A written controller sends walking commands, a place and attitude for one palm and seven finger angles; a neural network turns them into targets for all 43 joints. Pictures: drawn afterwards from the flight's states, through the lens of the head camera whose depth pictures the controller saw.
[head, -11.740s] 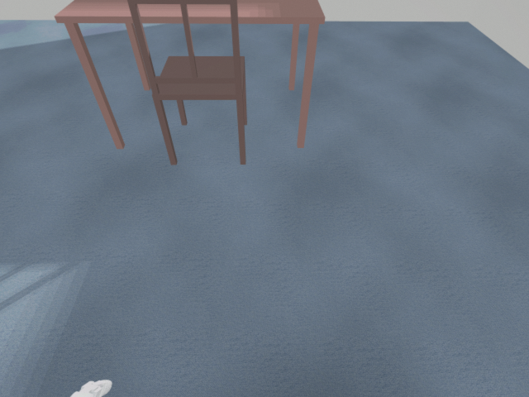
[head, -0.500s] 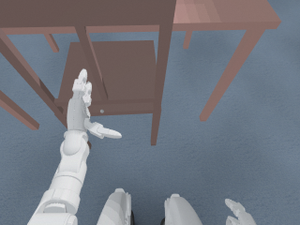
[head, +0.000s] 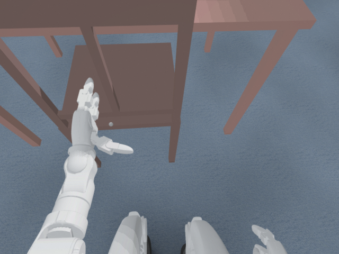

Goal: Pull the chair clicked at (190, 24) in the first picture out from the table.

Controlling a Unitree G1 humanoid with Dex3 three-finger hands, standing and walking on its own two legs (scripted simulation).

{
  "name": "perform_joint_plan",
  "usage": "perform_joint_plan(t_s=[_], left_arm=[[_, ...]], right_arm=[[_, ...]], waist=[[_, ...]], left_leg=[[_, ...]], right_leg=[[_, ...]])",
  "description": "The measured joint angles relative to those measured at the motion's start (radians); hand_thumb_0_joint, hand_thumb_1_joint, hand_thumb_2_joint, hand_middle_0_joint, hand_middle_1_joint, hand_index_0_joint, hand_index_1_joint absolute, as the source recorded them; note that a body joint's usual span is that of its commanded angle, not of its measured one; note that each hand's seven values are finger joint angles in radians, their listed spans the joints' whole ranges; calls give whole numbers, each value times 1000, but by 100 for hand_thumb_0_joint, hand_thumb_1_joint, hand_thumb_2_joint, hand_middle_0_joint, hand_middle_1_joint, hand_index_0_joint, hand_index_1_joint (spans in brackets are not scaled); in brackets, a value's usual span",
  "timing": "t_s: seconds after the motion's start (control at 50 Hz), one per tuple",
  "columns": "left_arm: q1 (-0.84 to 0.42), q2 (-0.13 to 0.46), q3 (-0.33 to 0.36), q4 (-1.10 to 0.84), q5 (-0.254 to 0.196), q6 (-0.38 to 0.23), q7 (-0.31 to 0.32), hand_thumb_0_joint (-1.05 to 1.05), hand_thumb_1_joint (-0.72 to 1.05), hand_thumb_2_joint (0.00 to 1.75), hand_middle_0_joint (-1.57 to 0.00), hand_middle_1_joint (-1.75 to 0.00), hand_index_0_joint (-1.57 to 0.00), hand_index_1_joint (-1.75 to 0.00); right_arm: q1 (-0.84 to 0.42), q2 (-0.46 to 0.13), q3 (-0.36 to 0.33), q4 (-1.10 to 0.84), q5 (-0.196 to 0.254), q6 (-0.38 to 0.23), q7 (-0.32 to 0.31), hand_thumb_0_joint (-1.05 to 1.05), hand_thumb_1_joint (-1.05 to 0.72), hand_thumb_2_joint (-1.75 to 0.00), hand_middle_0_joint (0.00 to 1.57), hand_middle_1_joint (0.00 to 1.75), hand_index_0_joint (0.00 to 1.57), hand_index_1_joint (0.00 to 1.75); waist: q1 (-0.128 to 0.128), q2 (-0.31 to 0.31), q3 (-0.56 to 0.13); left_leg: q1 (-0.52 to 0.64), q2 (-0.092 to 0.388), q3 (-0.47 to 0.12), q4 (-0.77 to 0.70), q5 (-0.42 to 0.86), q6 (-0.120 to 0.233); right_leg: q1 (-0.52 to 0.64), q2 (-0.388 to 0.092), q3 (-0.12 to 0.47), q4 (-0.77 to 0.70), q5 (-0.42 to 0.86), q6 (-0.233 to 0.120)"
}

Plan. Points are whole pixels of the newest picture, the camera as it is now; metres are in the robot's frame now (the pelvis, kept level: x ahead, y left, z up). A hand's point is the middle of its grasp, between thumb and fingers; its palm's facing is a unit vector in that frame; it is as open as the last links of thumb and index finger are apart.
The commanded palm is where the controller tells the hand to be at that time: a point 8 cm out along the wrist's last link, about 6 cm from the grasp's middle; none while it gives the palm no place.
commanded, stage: aim the fingers beside a spindle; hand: left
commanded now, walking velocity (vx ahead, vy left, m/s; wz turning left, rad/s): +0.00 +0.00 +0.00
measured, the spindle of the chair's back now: (104, 77) +0.55 +0.17 +0.04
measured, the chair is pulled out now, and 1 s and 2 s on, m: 0.00 0.00 0.00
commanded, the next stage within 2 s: push the fingers through the gap in 0.64 s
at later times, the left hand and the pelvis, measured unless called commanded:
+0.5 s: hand (110, 124) +0.41 +0.14 +0.03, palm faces +0.04 -1.00 -0.03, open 16.9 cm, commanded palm +0.38 +0.19 +0.03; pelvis +0.00 +0.01 +0.00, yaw +0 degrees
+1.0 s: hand (110, 117) +0.43 +0.14 +0.03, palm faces +0.06 -1.00 -0.03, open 16.9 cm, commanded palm +0.40 +0.19 +0.03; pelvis +0.00 +0.00 +0.00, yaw +0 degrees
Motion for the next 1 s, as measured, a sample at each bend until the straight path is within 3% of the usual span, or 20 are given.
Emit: perform_joint_plan(t_s=[0.16,0.4,0.52,0.78,1.0], left_arm=[[54,0,-19,-28,-18,-6,-18,-1,-50,30,-6,-8,-6,-8],[20,-16,-41,-27,1,-25,1,-1,-50,30,-6,-8,-6,-8],[-4,-8,-24,16,8,3,14,-1,-50,30,-6,-8,-6,-8],[20,-18,-52,-14,2,-20,10,-1,-50,30,-6,-8,-6,-8],[-84,19,16,75,10,-20,20,-1,-50,30,-6,-8,-6,-8]], right_arm=[[22,-5,0,11,8,6,1,1,-91,-90,20,30,20,30],[-6,-6,-4,15,1,-9,-4,1,-91,-90,20,30,20,30],[-3,-1,4,2,2,5,3,1,-91,-90,20,30,20,30],[11,0,2,18,2,5,1,1,-91,-90,20,30,20,30],[1,-3,3,15,-5,-3,-5,1,-91,-90,20,30,20,30]], waist=[[20,1,-7],[10,0,-1],[5,1,-7],[16,5,-3],[-9,1,2]], left_leg=[[30,-3,3,-20,3,4],[8,-5,-4,0,0,7],[6,-4,2,-4,3,8],[16,-6,-4,-8,2,6],[-20,-1,-6,10,1,2]], right_leg=[[29,-2,4,-21,3,5],[14,-3,-3,-9,3,8],[8,-3,3,-9,5,9],[22,-4,-3,-15,3,7],[-16,1,-4,5,2,2]])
